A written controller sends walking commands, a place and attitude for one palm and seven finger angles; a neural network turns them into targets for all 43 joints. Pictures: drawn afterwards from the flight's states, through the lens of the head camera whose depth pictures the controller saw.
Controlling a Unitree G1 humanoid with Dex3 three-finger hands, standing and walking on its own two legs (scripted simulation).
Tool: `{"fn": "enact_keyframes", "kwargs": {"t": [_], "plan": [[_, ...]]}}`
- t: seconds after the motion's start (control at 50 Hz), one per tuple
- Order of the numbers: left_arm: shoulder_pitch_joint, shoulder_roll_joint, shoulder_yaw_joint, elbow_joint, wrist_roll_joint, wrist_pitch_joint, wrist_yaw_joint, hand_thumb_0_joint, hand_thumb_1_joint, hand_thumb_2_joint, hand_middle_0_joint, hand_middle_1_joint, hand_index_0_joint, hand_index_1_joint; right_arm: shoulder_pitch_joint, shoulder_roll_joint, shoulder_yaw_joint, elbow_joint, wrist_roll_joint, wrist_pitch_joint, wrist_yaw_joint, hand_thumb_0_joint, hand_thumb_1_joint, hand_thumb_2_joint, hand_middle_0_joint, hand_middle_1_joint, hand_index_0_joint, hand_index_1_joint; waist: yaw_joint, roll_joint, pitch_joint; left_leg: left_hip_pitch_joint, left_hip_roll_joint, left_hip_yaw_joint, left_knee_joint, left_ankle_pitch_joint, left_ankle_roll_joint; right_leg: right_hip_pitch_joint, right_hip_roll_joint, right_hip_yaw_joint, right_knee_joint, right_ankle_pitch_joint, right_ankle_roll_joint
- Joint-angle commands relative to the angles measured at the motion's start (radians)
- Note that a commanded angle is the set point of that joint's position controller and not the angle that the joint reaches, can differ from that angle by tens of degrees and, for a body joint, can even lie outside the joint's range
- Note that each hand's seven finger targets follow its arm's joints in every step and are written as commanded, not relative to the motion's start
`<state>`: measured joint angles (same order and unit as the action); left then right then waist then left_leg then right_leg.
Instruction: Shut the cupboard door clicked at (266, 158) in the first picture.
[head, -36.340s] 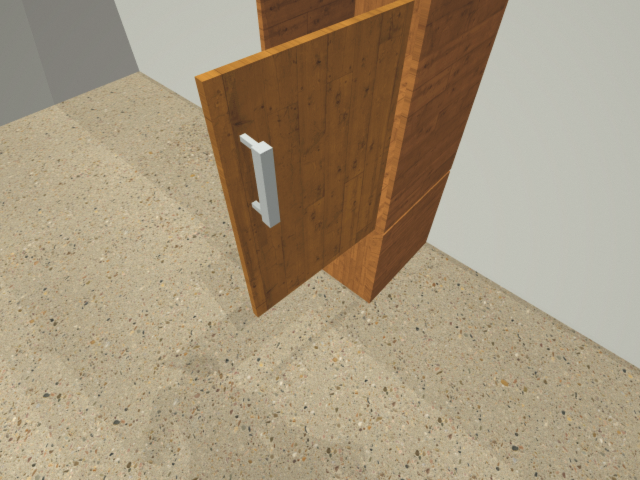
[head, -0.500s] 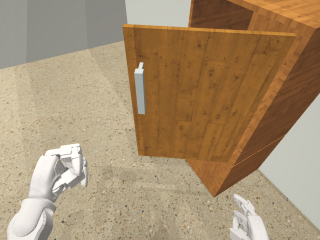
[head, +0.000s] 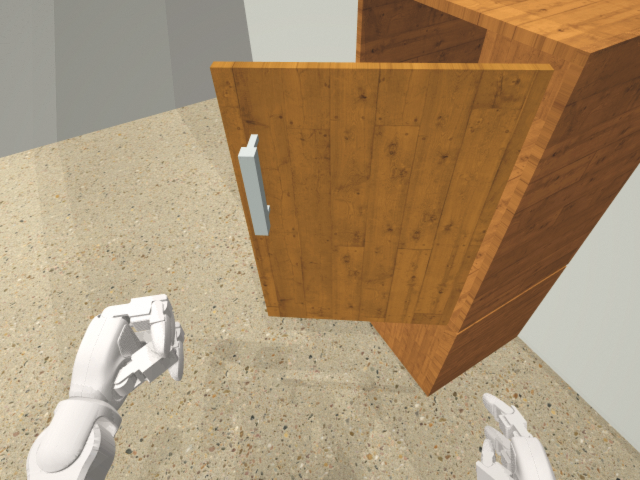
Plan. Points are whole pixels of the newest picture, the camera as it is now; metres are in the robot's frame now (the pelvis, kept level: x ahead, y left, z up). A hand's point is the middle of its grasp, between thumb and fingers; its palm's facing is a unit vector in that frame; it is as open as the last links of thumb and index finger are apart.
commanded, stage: bring the fist close to the handle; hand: left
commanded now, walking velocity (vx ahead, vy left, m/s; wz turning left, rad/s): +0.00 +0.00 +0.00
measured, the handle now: (258, 186) +0.50 +0.14 +0.10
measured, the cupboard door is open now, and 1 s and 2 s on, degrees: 55 55 51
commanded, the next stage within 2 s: push the door shut along its arc in 1.42 s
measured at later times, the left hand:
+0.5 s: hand (220, 287) +0.31 +0.15 +0.10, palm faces +0.01 -1.00 -0.02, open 3.1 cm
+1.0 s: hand (272, 240) +0.39 +0.10 +0.10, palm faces -0.02 -1.00 -0.02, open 3.1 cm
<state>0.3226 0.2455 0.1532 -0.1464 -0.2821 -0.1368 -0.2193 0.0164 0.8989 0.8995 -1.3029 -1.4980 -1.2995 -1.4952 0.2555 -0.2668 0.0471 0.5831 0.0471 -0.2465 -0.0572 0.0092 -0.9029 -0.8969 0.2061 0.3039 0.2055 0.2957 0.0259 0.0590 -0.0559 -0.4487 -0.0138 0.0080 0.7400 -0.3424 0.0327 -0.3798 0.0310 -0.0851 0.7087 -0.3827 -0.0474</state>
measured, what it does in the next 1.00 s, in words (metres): stands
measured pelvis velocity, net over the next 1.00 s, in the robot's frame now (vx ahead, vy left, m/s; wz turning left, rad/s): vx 0.01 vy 0.01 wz -0.03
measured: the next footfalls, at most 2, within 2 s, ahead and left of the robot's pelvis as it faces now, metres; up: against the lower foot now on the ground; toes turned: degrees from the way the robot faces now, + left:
none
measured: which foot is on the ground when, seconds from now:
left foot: down 0.00-1.00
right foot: down 0.00-1.00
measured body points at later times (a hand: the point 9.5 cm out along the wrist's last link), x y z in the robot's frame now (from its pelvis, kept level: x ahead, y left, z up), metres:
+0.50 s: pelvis +0.01 -0.01 +0.00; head +0.03 -0.02 +0.45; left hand +0.31 +0.20 +0.10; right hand +0.17 -0.25 -0.09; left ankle +0.03 +0.10 -0.71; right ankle -0.01 -0.09 -0.71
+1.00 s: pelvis +0.01 +0.01 +0.00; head +0.04 +0.00 +0.45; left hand +0.39 +0.15 +0.10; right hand +0.14 -0.23 -0.10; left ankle +0.02 +0.10 -0.71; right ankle -0.01 -0.09 -0.71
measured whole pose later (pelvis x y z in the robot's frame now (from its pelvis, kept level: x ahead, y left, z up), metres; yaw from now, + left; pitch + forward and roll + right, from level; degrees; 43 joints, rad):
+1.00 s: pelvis +0.01 +0.01 +0.00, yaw -2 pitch +6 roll +0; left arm -0.38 0.14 0.03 0.45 -0.14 -0.10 0.04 0.02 0.90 0.90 -1.30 -1.50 -1.30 -1.50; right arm 0.24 -0.23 0.04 0.64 0.04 -0.09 -0.02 0.01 -0.90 -0.90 0.21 0.30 0.21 0.30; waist -0.03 0.03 -0.05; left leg -0.47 -0.02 0.04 0.71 -0.34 0.04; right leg -0.43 0.03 -0.05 0.71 -0.38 -0.04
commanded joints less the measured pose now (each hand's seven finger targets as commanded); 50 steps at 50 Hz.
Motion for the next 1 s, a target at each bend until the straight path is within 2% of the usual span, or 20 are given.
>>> {"fn": "enact_keyframes", "kwargs": {"t": [0.0, 0.04, 0.12, 0.14, 0.22, 0.26, 0.32, 0.34, 0.4, 0.48, 0.52, 0.56, 0.6, 0.64, 0.68, 0.72, 0.8, 0.84, 0.9, 0.98], "plan": [[-0.116, 0.17, 0.119, -0.212, -0.025, -0.025, -0.002, 0.0, 0.9, 0.9, -1.3, -1.5, -1.3, -1.5, -0.091, -0.103, -0.047, -0.182, -0.001, -0.052, -0.014, 0.0, -0.9, -0.9, 0.2, 0.3, 0.2, 0.3, 0.009, -0.096, -0.119, 0.063, 0.0, -0.036, -0.093, 0.139, 0.004, 0.039, -0.044, 0.119, -0.16, 0.165, 0.046], [-0.205, 0.194, 0.15, -0.255, -0.028, -0.057, 0.032, 0.0, 0.9, 0.9, -1.3, -1.5, -1.3, -1.5, -0.097, -0.096, -0.044, -0.172, -0.008, -0.053, -0.017, 0.0, -0.9, -0.9, 0.2, 0.3, 0.2, 0.3, 0.003, -0.086, -0.128, 0.069, 0.002, -0.036, -0.08, 0.147, 0.003, 0.04, -0.046, 0.132, -0.157, 0.174, 0.049], [-0.323, 0.134, 0.088, -0.2, -0.011, -0.122, 0.063, 0.0, 0.9, 0.9, -1.3, -1.5, -1.3, -1.5, -0.093, -0.088, -0.039, -0.136, -0.006, -0.06, -0.01, 0.0, -0.9, -0.9, 0.2, 0.3, 0.2, 0.3, -0.03, -0.015, -0.115, 0.093, 0.002, -0.036, -0.072, 0.144, 0.001, -0.01, -0.038, 0.113, -0.134, 0.188, 0.043], [-0.338, 0.128, 0.07, -0.178, -0.007, -0.122, 0.058, 0.0, 0.9, 0.9, -1.3, -1.5, -1.3, -1.5, -0.085, -0.093, -0.039, -0.133, -0.007, -0.061, -0.008, 0.0, -0.9, -0.9, 0.2, 0.3, 0.2, 0.3, -0.034, -0.045, -0.118, 0.085, 0.003, -0.04, -0.067, 0.144, 0.004, -0.006, -0.039, 0.119, -0.134, 0.19, 0.046], [-0.337, 0.098, 0.006, -0.053, 0.006, -0.064, 0.013, 0.0, 0.9, 0.9, -1.3, -1.5, -1.3, -1.5, -0.075, -0.102, -0.045, -0.129, 0.005, -0.05, -0.009, 0.0, -0.9, -0.9, 0.2, 0.3, 0.2, 0.3, -0.031, -0.041, -0.131, 0.078, 0.001, -0.032, -0.07, 0.147, 0.005, 0.007, -0.05, 0.134, -0.145, 0.215, 0.053], [-0.353, 0.093, -0.001, -0.017, 0.009, -0.02, 0.003, 0.0, 0.9, 0.9, -1.3, -1.5, -1.3, -1.5, -0.075, -0.104, -0.046, -0.137, 0.008, -0.038, -0.009, 0.0, -0.9, -0.9, 0.2, 0.3, 0.2, 0.3, -0.026, -0.076, -0.146, 0.067, 0.0, -0.029, -0.067, 0.159, 0.007, 0.032, -0.061, 0.152, -0.15, 0.247, 0.067], [-0.414, 0.154, 0.086, -0.008, 0.006, 0.01, 0.034, 0.0, 0.9, 0.9, -1.3, -1.5, -1.3, -1.5, -0.084, -0.101, -0.046, -0.146, 0.005, -0.017, -0.012, 0.0, -0.9, -0.9, 0.2, 0.3, 0.2, 0.3, -0.005, -0.119, -0.185, 0.064, 0.0, -0.026, -0.078, 0.185, 0.003, 0.077, -0.067, 0.149, -0.144, 0.305, 0.071], [-0.444, 0.174, 0.105, -0.023, 0.007, 0.005, 0.053, 0.0, 0.9, 0.9, -1.3, -1.5, -1.3, -1.5, -0.088, -0.101, -0.044, -0.145, 0.001, -0.012, -0.011, 0.0, -0.9, -0.9, 0.2, 0.3, 0.2, 0.3, 0.0, -0.113, -0.197, 0.064, 0.0, -0.026, -0.077, 0.197, 0.002, 0.093, -0.067, 0.152, -0.137, 0.326, 0.07], [-0.532, 0.137, 0.093, -0.052, 0.017, -0.04, 0.106, 0.0, 0.9, 0.9, -1.3, -1.5, -1.3, -1.5, -0.099, -0.084, -0.042, -0.144, -0.003, -0.008, -0.003, 0.0, -0.9, -0.9, 0.2, 0.3, 0.2, 0.3, -0.002, -0.07, -0.217, 0.117, 0.001, -0.02, -0.092, 0.232, 0.001, 0.076, -0.049, 0.113, -0.111, 0.369, 0.056], [-0.521, 0.075, 0.016, -0.025, 0.051, -0.077, 0.132, 0.0, 0.9, 0.9, -1.3, -1.5, -1.3, -1.5, -0.076, -0.085, -0.048, -0.13, -0.008, -0.003, 0.013, 0.0, -0.9, -0.9, 0.2, 0.3, 0.2, 0.3, -0.01, -0.028, -0.247, 0.169, 0.008, -0.015, -0.086, 0.315, 0.001, 0.06, -0.035, 0.083, -0.078, 0.448, 0.042], [-0.535, 0.042, -0.032, 0.027, 0.064, -0.063, 0.124, 0.0, 0.9, 0.9, -1.3, -1.5, -1.3, -1.5, -0.063, -0.09, -0.052, -0.122, -0.005, 0.005, 0.018, 0.0, -0.9, -0.9, 0.2, 0.3, 0.2, 0.3, -0.024, -0.025, -0.215, 0.168, 0.011, -0.018, -0.088, 0.307, -0.001, 0.03, -0.029, 0.072, -0.081, 0.421, 0.038], [-0.547, 0.023, -0.059, 0.09, 0.07, -0.03, 0.118, 0.0, 0.9, 0.9, -1.3, -1.5, -1.3, -1.5, -0.058, -0.098, -0.054, -0.123, -0.001, 0.022, 0.019, 0.0, -0.9, -0.9, 0.2, 0.3, 0.2, 0.3, -0.034, -0.08, -0.185, 0.149, 0.012, -0.02, -0.092, 0.279, 0.003, 0.016, -0.031, 0.075, -0.097, 0.4, 0.044], [-0.619, 0.041, -0.045, 0.125, 0.072, -0.001, 0.124, 0.0, 0.9, 0.9, -1.3, -1.5, -1.3, -1.5, -0.061, -0.102, -0.055, -0.12, 0.003, 0.039, 0.013, 0.0, -0.9, -0.9, 0.2, 0.3, 0.2, 0.3, -0.04, -0.094, -0.161, 0.138, 0.011, -0.02, -0.104, 0.236, 0.002, 0.002, -0.029, 0.076, -0.114, 0.344, 0.042], [-0.693, 0.048, -0.04, 0.114, 0.078, 0.008, 0.147, 0.0, 0.9, 0.9, -1.3, -1.5, -1.3, -1.5, -0.065, -0.102, -0.055, -0.121, 0.001, 0.05, 0.01, 0.0, -0.9, -0.9, 0.2, 0.3, 0.2, 0.3, -0.039, -0.096, -0.182, 0.154, 0.013, -0.025, -0.106, 0.241, 0.002, 0.009, -0.028, 0.075, -0.116, 0.335, 0.038], [-0.756, 0.041, -0.034, 0.073, 0.084, -0.008, 0.178, 0.0, 0.9, 0.9, -1.3, -1.5, -1.3, -1.5, -0.07, -0.093, -0.056, -0.125, -0.004, 0.054, 0.012, 0.0, -0.9, -0.9, 0.2, 0.3, 0.2, 0.3, -0.031, -0.078, -0.257, 0.193, 0.015, -0.026, -0.109, 0.272, -0.001, 0.028, -0.026, 0.068, -0.101, 0.354, 0.033], [-0.821, 0.01, -0.063, 0.037, 0.095, -0.04, 0.211, 0.0, 0.9, 0.9, -1.3, -1.5, -1.3, -1.5, -0.071, -0.083, -0.053, -0.118, -0.009, 0.053, 0.016, 0.0, -0.9, -0.9, 0.2, 0.3, 0.2, 0.3, -0.032, -0.03, -0.296, 0.235, 0.02, -0.032, -0.104, 0.323, -0.007, 0.023, -0.022, 0.057, -0.08, 0.377, 0.026], [-0.894, -0.009, -0.085, 0.164, 0.123, -0.068, 0.255, 0.0, 0.9, 0.9, -1.3, -1.5, -1.3, -1.5, -0.057, -0.085, -0.052, -0.084, -0.014, 0.065, 0.026, 0.0, -0.9, -0.9, 0.2, 0.3, 0.2, 0.3, -0.053, -0.056, -0.253, 0.214, 0.028, -0.037, -0.103, 0.291, -0.012, -0.022, -0.016, 0.052, -0.079, 0.333, 0.026], [-0.911, 0.002, -0.074, 0.288, 0.137, -0.049, 0.262, 0.0, 0.9, 0.9, -1.3, -1.5, -1.3, -1.5, -0.044, -0.094, -0.054, -0.067, -0.015, 0.083, 0.027, 0.0, -0.9, -0.9, 0.2, 0.3, 0.2, 0.3, -0.061, -0.092, -0.213, 0.182, 0.027, -0.036, -0.108, 0.247, -0.009, -0.04, -0.015, 0.056, -0.095, 0.299, 0.028], [-0.977, -0.024, -0.087, 0.416, 0.141, -0.009, 0.263, 0.0, 0.9, 0.9, -1.3, -1.5, -1.3, -1.5, -0.04, -0.097, -0.055, -0.067, -0.009, 0.109, 0.029, 0.0, -0.9, -0.9, 0.2, 0.3, 0.2, 0.3, -0.063, -0.086, -0.193, 0.155, 0.022, -0.033, -0.121, 0.2, -0.012, -0.051, -0.018, 0.057, -0.11, 0.262, 0.027], [-1.115, -0.022, -0.067, 0.439, 0.134, -0.02, 0.28, 0.0, 0.9, 0.9, -1.3, -1.5, -1.3, -1.5, -0.027, -0.094, -0.06, -0.069, -0.013, 0.125, 0.03, 0.0, -0.9, -0.9, 0.2, 0.3, 0.2, 0.3, -0.06, -0.07, -0.289, 0.188, 0.02, -0.029, -0.108, 0.258, -0.013, -0.021, -0.018, 0.064, -0.099, 0.32, 0.024]]}}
